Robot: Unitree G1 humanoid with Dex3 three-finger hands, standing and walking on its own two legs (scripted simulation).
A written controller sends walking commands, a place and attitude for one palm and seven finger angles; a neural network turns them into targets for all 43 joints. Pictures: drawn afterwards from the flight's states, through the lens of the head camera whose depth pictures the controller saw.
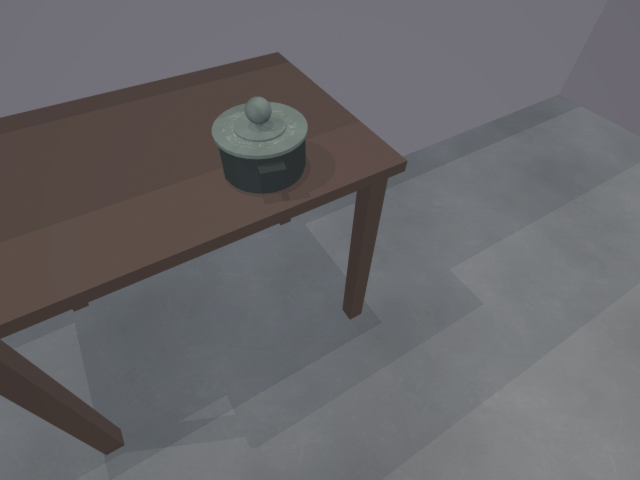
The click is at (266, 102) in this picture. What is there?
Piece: lid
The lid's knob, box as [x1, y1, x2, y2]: [245, 96, 271, 123]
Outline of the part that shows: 252,97 248,100 245,105 245,113 252,122 262,123 266,121 270,116 270,105 262,97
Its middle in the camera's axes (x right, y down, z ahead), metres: -0.12 -0.25 +0.75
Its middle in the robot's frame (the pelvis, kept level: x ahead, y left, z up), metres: +0.74 +0.16 +0.07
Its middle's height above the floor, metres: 0.84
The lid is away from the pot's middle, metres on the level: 0.00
